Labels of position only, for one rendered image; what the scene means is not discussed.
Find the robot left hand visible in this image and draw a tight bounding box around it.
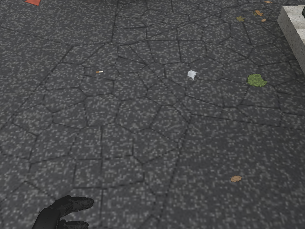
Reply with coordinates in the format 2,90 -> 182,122
31,195 -> 94,229

